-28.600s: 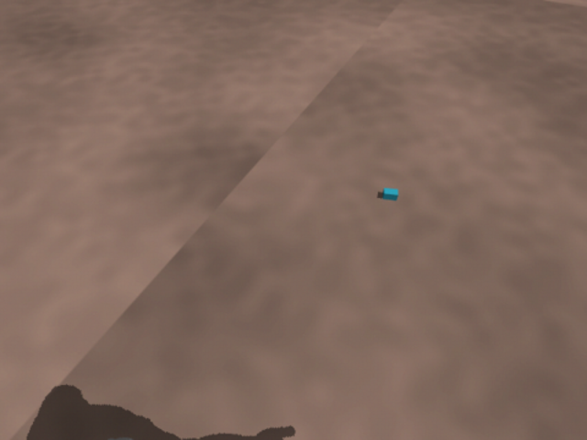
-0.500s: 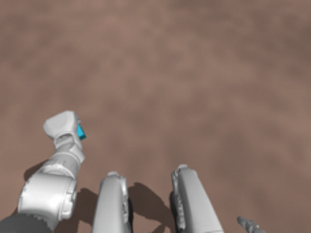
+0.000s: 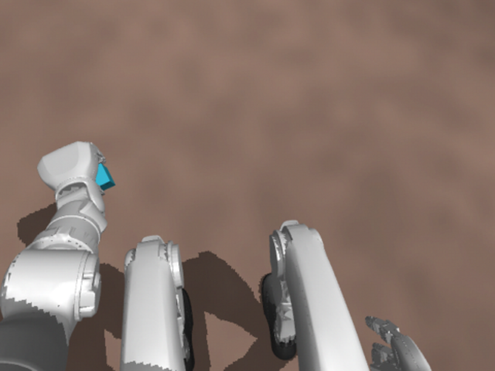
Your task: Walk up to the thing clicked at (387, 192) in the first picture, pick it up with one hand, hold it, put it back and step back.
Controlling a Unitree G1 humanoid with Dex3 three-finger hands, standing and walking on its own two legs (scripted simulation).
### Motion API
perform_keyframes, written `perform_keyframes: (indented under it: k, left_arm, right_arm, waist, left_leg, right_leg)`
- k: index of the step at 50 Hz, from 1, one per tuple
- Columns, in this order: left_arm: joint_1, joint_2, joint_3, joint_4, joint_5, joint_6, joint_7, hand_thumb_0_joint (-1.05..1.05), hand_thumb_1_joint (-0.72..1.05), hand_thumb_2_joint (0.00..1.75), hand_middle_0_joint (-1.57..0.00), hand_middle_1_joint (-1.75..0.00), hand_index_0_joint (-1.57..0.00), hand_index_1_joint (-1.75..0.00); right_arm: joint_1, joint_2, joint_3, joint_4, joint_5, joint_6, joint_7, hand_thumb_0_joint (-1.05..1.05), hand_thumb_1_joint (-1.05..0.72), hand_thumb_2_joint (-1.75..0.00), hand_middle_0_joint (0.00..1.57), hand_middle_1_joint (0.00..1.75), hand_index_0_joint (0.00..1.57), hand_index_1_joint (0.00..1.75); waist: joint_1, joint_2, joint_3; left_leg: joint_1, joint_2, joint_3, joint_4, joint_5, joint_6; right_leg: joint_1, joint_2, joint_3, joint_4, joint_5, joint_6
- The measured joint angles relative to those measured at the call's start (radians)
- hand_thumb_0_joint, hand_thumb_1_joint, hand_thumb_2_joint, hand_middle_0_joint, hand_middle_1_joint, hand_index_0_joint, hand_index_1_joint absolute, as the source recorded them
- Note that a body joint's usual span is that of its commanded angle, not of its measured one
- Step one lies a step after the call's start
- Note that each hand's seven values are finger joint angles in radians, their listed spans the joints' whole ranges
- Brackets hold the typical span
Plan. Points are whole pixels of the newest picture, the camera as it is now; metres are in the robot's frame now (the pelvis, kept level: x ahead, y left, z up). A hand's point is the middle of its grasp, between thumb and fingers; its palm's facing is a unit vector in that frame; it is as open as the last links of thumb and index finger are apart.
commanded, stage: crouch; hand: left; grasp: from above
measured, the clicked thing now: (92, 181) +0.44 +0.26 -0.21
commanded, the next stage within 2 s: lower in 0.54 s
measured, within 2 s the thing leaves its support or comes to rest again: rests again in 1.62 s
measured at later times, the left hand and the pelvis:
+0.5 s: hand (99, 191) +0.43 +0.26 -0.23, palm faces -0.38 -0.18 -0.91, open 6.8 cm; pelvis -0.01 +0.00 -0.07, yaw -1 degrees
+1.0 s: hand (110, 197) +0.43 +0.26 -0.29, palm faces -0.40 -0.20 -0.90, open 6.9 cm; pelvis -0.01 +0.00 -0.10, yaw -3 degrees
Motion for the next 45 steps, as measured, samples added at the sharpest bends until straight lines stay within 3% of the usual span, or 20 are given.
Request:
perform_keyframes:
  k: [6, 19, 33, 39, 42, 45]
  left_arm:
    - [-0.009, 0.025, 0.013, 0.016, 0.018, -0.024, -0.010, 0.00, 0.48, 0.04, -1.02, -0.12, -1.03, -0.10]
    - [-0.053, 0.062, 0.045, 0.115, 0.048, -0.063, 0.027, 0.00, 0.49, 0.02, -1.03, -0.10, -1.04, -0.08]
    - [-0.085, 0.091, 0.082, 0.177, 0.063, -0.080, 0.055, 0.00, 0.46, 0.05, -1.06, -0.07, -1.06, -0.07]
    - [-0.102, 0.110, 0.079, 0.212, 0.069, -0.095, 0.060, 0.00, 0.45, 0.06, -1.07, -0.06, -1.07, -0.06]
    - [-0.104, 0.122, 0.075, 0.227, 0.078, -0.113, 0.058, 0.00, 0.45, 0.07, -1.07, -0.06, -1.07, -0.07]
    - [-0.100, 0.132, 0.099, 0.237, 0.097, -0.131, 0.074, -0.01, 0.44, 0.08, -1.06, -0.07, -1.06, -0.07]
  right_arm:
    - [0.015, -0.007, -0.005, -0.001, -0.009, 0.005, 0.023, 0.00, -0.88, -0.89, 0.20, 0.29, 0.20, 0.30]
    - [0.029, -0.012, 0.012, 0.032, -0.031, -0.009, 0.049, 0.00, -0.89, -0.90, 0.20, 0.29, 0.20, 0.30]
    - [0.030, -0.017, 0.021, 0.053, -0.050, -0.032, 0.081, 0.00, -0.89, -0.90, 0.20, 0.29, 0.20, 0.30]
    - [0.027, -0.027, 0.027, 0.045, -0.060, -0.041, 0.099, 0.00, -0.89, -0.90, 0.20, 0.29, 0.20, 0.30]
    - [0.026, -0.033, 0.033, 0.041, -0.063, -0.043, 0.106, 0.00, -0.90, -0.90, 0.20, 0.29, 0.20, 0.30]
    - [0.026, -0.038, 0.039, 0.037, -0.070, -0.046, 0.113, 0.00, -0.90, -0.90, 0.20, 0.29, 0.20, 0.30]
  waist:
    - [-0.006, -0.002, 0.020]
    - [-0.026, -0.007, 0.048]
    - [-0.035, -0.006, 0.067]
    - [-0.041, -0.011, 0.088]
    - [-0.046, -0.017, 0.100]
    - [-0.054, -0.025, 0.111]
  left_leg:
    - [-0.051, 0.000, -0.005, 0.059, 0.000, -0.001]
    - [-0.143, -0.002, -0.015, 0.165, 0.014, -0.001]
    - [-0.209, -0.005, -0.023, 0.243, 0.008, 0.001]
    - [-0.228, -0.007, -0.031, 0.272, 0.007, 0.001]
    - [-0.239, -0.008, -0.038, 0.290, 0.006, 0.001]
    - [-0.247, -0.009, -0.044, 0.308, 0.004, -0.001]
  right_leg:
    - [-0.050, 0.002, -0.002, 0.057, 0.002, 0.000]
    - [-0.143, 0.006, -0.004, 0.160, 0.019, 0.001]
    - [-0.205, 0.008, -0.006, 0.233, 0.014, 0.006]
    - [-0.221, 0.008, -0.012, 0.257, 0.013, 0.008]
    - [-0.228, 0.009, -0.017, 0.271, 0.014, 0.009]
    - [-0.234, 0.010, -0.022, 0.285, 0.013, 0.008]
